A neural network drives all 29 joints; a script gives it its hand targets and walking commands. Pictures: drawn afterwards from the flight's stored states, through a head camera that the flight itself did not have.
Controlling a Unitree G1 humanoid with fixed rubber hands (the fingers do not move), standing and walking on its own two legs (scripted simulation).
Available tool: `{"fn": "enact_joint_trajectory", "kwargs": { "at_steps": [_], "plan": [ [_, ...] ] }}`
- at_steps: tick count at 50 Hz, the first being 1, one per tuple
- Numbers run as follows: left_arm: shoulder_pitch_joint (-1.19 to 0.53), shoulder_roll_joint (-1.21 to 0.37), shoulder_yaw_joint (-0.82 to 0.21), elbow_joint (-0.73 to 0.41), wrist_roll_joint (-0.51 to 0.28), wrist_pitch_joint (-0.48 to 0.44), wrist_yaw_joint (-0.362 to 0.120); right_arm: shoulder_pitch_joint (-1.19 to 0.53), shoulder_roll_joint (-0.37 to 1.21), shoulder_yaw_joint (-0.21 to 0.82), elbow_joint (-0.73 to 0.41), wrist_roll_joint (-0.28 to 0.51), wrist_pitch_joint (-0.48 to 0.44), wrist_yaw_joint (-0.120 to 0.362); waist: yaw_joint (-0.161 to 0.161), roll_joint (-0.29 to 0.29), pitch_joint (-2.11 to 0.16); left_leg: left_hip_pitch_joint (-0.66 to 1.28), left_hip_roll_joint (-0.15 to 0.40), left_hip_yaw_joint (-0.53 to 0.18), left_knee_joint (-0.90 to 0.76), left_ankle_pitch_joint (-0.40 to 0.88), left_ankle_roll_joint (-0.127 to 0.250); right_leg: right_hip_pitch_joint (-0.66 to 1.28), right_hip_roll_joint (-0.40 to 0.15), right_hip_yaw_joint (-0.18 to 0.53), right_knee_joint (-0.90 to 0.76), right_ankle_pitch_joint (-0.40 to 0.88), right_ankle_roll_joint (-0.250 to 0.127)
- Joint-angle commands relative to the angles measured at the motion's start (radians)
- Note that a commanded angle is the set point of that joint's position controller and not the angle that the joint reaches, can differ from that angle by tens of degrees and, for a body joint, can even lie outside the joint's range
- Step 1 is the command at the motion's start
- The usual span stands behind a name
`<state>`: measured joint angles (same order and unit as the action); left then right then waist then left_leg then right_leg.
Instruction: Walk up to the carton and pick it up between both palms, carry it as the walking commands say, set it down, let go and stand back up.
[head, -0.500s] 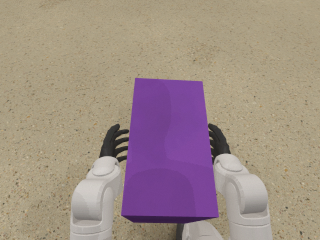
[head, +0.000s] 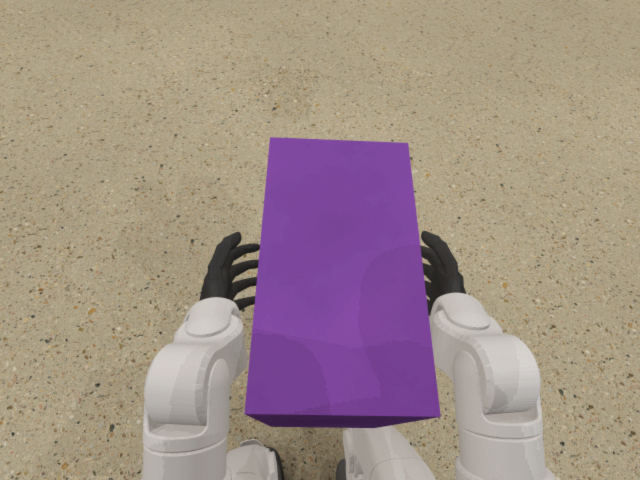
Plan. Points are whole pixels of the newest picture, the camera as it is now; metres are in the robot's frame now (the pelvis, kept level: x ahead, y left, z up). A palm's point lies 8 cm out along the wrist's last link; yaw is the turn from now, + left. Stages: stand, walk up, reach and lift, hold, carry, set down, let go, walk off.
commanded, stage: carry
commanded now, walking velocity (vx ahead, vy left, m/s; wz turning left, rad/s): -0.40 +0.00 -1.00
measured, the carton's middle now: (330, 304) +0.31 +0.00 +0.02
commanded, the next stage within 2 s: none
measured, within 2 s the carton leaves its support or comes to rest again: neither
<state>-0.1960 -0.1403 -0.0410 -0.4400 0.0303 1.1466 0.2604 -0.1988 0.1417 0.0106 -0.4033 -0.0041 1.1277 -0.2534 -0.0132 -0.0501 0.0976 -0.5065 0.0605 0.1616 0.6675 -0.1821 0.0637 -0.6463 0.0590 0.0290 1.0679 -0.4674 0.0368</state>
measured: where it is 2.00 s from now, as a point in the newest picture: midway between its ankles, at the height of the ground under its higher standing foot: outside the picture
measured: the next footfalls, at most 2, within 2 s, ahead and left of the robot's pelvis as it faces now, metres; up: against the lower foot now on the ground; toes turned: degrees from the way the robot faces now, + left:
right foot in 0.26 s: -0.12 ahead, -0.10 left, +0.00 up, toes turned -22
left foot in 0.62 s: -0.12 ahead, +0.18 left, +0.00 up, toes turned -29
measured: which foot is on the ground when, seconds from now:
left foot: down 0.00-0.28, up 0.30-0.60, down 0.62-0.96, up 0.98-1.00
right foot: up 0.00-0.24, down 0.26-0.62, up 0.64-0.92, down 0.94-1.00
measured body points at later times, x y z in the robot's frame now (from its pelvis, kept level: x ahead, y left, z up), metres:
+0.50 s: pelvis -0.17 +0.06 +0.01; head -0.12 +0.02 +0.46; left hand +0.14 -0.01 +0.08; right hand +0.01 -0.21 +0.08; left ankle -0.09 +0.17 -0.66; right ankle -0.16 -0.09 -0.71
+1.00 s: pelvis -0.37 +0.15 +0.01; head -0.38 +0.14 +0.46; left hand -0.08 +0.03 +0.10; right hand -0.26 -0.14 +0.08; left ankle -0.18 +0.20 -0.70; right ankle -0.46 +0.08 -0.71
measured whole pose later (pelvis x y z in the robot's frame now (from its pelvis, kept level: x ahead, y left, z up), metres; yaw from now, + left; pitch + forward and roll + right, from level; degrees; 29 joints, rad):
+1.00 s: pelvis -0.37 +0.15 +0.01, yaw -43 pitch +1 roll -2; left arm -0.19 -0.14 -0.07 -0.26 0.03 1.16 0.24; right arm -0.12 0.13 0.00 -0.32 -0.05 1.15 -0.23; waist 0.01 0.08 -0.07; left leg -0.55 0.22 0.10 0.74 -0.29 -0.07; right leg -0.26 0.02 -0.10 0.59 -0.36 -0.01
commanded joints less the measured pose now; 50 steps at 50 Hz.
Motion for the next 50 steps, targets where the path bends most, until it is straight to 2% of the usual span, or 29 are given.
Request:
{"fn": "enact_joint_trajectory", "kwargs": {
  "at_steps": [1, 4, 7, 11, 13, 14, 15, 16, 17, 18, 20, 21, 24, 27, 28, 30, 31, 32, 33, 34, 35, 36, 39, 43, 45, 47, 48, 49, 50],
  "plan": [
    [-0.307, -0.965, -0.473, -0.097, -0.250, -0.020, -0.156, -0.252, 1.010, 0.498, -0.105, 0.231, -0.026, 0.159, 0.014, 0.128, -0.474, 0.265, 0.372, -0.237, -0.243, 0.516, 0.136, 0.113, -0.091, -0.011, 0.347, -0.022, 0.022],
    [-0.312, -0.997, -0.469, -0.129, -0.275, -0.037, -0.172, -0.293, 1.020, 0.488, -0.140, 0.226, -0.048, 0.163, 0.026, 0.187, -0.487, 0.390, 0.293, -0.060, -0.171, 0.500, 0.035, 0.178, -0.096, -0.065, 0.044, 0.020, 0.031],
    [-0.319, -0.999, -0.465, -0.097, -0.274, -0.036, -0.176, -0.270, 1.007, 0.475, -0.131, 0.201, -0.049, 0.154, 0.010, 0.231, -0.485, 0.433, 0.327, -0.044, -0.187, 0.522, 0.036, 0.258, -0.046, -0.156, -0.145, -0.048, 0.027],
    [-0.262, -0.989, -0.482, -0.038, -0.280, -0.014, -0.179, -0.182, 0.956, 0.436, -0.068, 0.156, -0.035, 0.135, 0.005, 0.309, -0.470, 0.463, 0.353, 0.024, -0.100, 0.543, 0.001, 0.272, -0.086, -0.145, -0.375, -0.035, -0.011],
    [-0.244, -0.995, -0.479, -0.017, -0.295, -0.010, -0.190, -0.190, 0.936, 0.437, -0.063, 0.148, -0.031, 0.123, 0.025, 0.155, -0.407, 0.323, 0.320, 0.080, 0.031, 0.473, -0.057, 0.321, -0.146, -0.038, -0.669, 0.188, -0.058],
    [-0.235, -0.984, -0.481, -0.019, -0.290, -0.005, -0.190, -0.174, 0.940, 0.448, -0.063, 0.148, -0.028, 0.122, 0.020, 0.041, -0.395, 0.153, 0.261, 0.075, 0.133, -0.030, -0.081, 0.428, -0.232, 0.105, -0.684, 0.495, -0.095],
    [-0.254, -0.986, -0.463, -0.031, -0.285, -0.023, -0.189, -0.232, 0.972, 0.498, -0.105, 0.175, -0.026, 0.134, 0.018, -0.330, -0.374, -0.073, 0.136, 0.112, 0.278, -0.375, -0.147, 0.408, -0.441, 0.390, -0.655, 0.836, -0.205],
    [-0.240, -1.017, -0.431, -0.017, -0.262, -0.039, -0.184, -0.400, 1.006, 0.566, -0.197, 0.236, -0.035, 0.143, 0.016, -0.362, -0.340, -0.043, 0.143, -0.099, 0.417, -0.356, -0.143, 0.296, -0.425, 0.384, -0.606, 0.981, -0.214],
    [-0.325, -1.022, -0.458, -0.079, -0.285, -0.043, -0.191, -0.406, 1.047, 0.550, -0.155, 0.241, -0.036, 0.151, 0.013, -0.202, -0.324, -0.098, 0.113, -0.051, 0.500, -0.294, -0.146, 0.337, -0.386, 0.305, -0.570, 1.014, -0.188],
    [-0.347, -1.006, -0.461, -0.110, -0.276, -0.055, -0.197, -0.386, 1.077, 0.558, -0.124, 0.238, -0.047, 0.154, 0.007, -0.135, -0.344, -0.190, 0.089, -0.070, 0.507, -0.238, -0.151, 0.443, -0.371, 0.245, -0.502, 1.125, -0.170],
    [-0.346, -1.004, -0.443, -0.156, -0.258, -0.082, -0.189, -0.395, 1.108, 0.606, -0.168, 0.282, -0.066, 0.166, 0.014, -0.119, -0.446, -0.238, 0.048, -0.097, 0.452, -0.206, -0.142, 0.623, -0.322, 0.207, -0.392, 1.428, -0.167],
    [-0.347, -0.985, -0.438, -0.194, -0.255, -0.094, -0.186, -0.384, 1.105, 0.611, -0.189, 0.293, -0.075, 0.167, 0.023, -0.110, -0.493, -0.215, 0.027, -0.100, 0.416, -0.213, -0.148, 0.670, -0.302, 0.223, -0.390, 1.451, -0.164],
    [-0.206, -0.936, -0.397, -0.143, -0.195, -0.094, -0.177, -0.350, 1.050, 0.618, -0.224, 0.300, -0.078, 0.171, 0.036, -0.146, -0.540, -0.090, -0.018, -0.114, 0.314, -0.220, -0.148, 0.644, -0.281, 0.286, -0.478, 1.236, -0.165],
    [-0.143, -0.885, -0.395, -0.120, -0.173, -0.073, -0.171, -0.250, 1.022, 0.597, -0.146, 0.273, -0.058, 0.166, 0.037, -0.148, -0.531, -0.028, -0.050, -0.123, 0.195, -0.239, -0.132, 0.639, -0.290, 0.342, -0.515, 1.200, -0.153],
    [-0.122, -0.867, -0.405, -0.129, -0.171, -0.066, -0.170, -0.228, 0.997, 0.589, -0.146, 0.268, -0.049, 0.170, 0.038, -0.156, -0.549, 0.058, -0.047, -0.128, 0.101, -0.241, -0.127, 0.594, -0.269, 0.344, -0.528, 1.060, -0.140],
    [-0.166, -0.888, -0.425, -0.124, -0.180, -0.054, -0.169, -0.246, 0.998, 0.565, -0.119, 0.262, -0.040, 0.178, 0.024, -0.152, -0.523, 0.319, -0.037, -0.056, -0.162, -0.125, -0.107, 0.380, -0.180, 0.247, -0.611, 0.523, -0.041],
    [-0.175, -0.887, -0.429, -0.108, -0.177, -0.041, -0.165, -0.259, 0.994, 0.550, -0.097, 0.256, -0.030, 0.178, 0.012, -0.069, -0.513, 0.476, 0.036, -0.075, -0.316, -0.062, -0.075, 0.240, -0.105, 0.169, -0.571, 0.239, 0.014],
    [-0.203, -0.892, -0.443, -0.120, -0.189, -0.037, -0.164, -0.251, 0.977, 0.526, -0.082, 0.254, -0.024, 0.185, 0.013, 0.232, -0.485, 0.476, 0.277, -0.276, -0.383, -0.129, 0.019, 0.119, 0.010, 0.030, -0.233, -0.013, 0.030],
    [-0.303, -0.902, -0.471, -0.168, -0.209, -0.044, -0.172, -0.295, 0.982, 0.511, -0.079, 0.262, -0.026, 0.189, -0.001, 0.396, -0.420, 0.283, 0.541, -0.470, -0.436, -0.145, 0.141, -0.009, 0.011, -0.112, 0.094, -0.141, 0.076],
    [-0.396, -0.894, -0.510, -0.185, -0.238, -0.038, -0.181, -0.256, 0.974, 0.470, -0.027, 0.225, -0.027, 0.179, -0.006, 0.388, -0.306, 0.082, 0.523, -0.447, -0.482, -0.342, 0.162, 0.029, -0.086, -0.060, 0.262, -0.069, 0.072],
    [-0.412, -0.917, -0.504, -0.128, -0.249, -0.031, -0.187, -0.284, 0.959, 0.463, -0.041, 0.202, -0.031, 0.179, 0.012, 0.230, -0.252, -0.005, 0.408, -0.370, -0.471, -0.366, 0.098, 0.064, -0.070, -0.040, 0.313, 0.020, 0.060],
    [-0.442, -0.944, -0.503, -0.132, -0.275, -0.037, -0.191, -0.335, 0.958, 0.454, -0.075, 0.206, -0.039, 0.178, 0.020, 0.179, -0.255, -0.006, 0.350, -0.280, -0.445, -0.318, 0.040, 0.072, -0.054, -0.042, 0.366, 0.076, 0.055],
    [-0.445, -0.948, -0.508, -0.161, -0.302, -0.046, -0.188, -0.313, 0.962, 0.424, -0.098, 0.206, -0.055, 0.179, 0.017, 0.233, -0.371, 0.279, 0.232, -0.107, -0.301, -0.087, -0.034, 0.084, -0.052, -0.070, 0.089, 0.128, 0.040],
    [-0.377, -0.927, -0.496, -0.087, -0.292, -0.026, -0.179, -0.245, 0.900, 0.400, -0.071, 0.158, -0.040, 0.147, -0.008, 0.327, -0.410, 0.364, 0.307, -0.253, -0.324, -0.189, 0.007, 0.223, -0.027, -0.151, -0.303, -0.037, 0.030],
    [-0.328, -0.913, -0.466, -0.008, -0.270, -0.007, -0.170, -0.241, 0.879, 0.404, -0.051, 0.148, -0.023, 0.138, -0.004, 0.313, -0.406, 0.324, 0.287, -0.232, -0.285, -0.174, -0.023, 0.301, -0.028, -0.165, -0.500, 0.001, 0.008],
    [-0.267, -0.914, -0.446, 0.072, -0.253, 0.006, -0.166, -0.235, 0.841, 0.406, -0.023, 0.142, -0.010, 0.136, 0.006, 0.205, -0.449, 0.279, 0.215, -0.118, -0.138, -0.070, -0.068, 0.415, -0.045, -0.151, -0.723, 0.081, -0.035],
    [-0.265, -0.918, -0.428, 0.080, -0.245, 0.005, -0.169, -0.255, 0.844, 0.410, -0.024, 0.148, -0.013, 0.138, 0.006, 0.058, -0.410, 0.171, 0.163, -0.072, -0.023, -0.070, -0.086, 0.453, -0.142, -0.031, -0.799, 0.079, -0.052],
    [-0.272, -0.922, -0.419, 0.074, -0.237, -0.003, -0.173, -0.291, 0.863, 0.430, -0.039, 0.149, -0.007, 0.140, 0.007, -0.233, -0.372, -0.043, 0.076, 0.027, 0.169, -0.241, -0.156, 0.454, -0.370, 0.228, -0.838, 0.156, -0.143],
    [-0.239, -0.943, -0.375, 0.091, -0.192, -0.026, -0.169, -0.383, 0.926, 0.511, -0.069, 0.201, -0.008, 0.151, 0.014, -0.412, -0.290, -0.171, 0.021, -0.027, 0.446, -0.376, -0.163, 0.347, -0.430, 0.284, -0.802, 0.316, -0.251]
  ]
}}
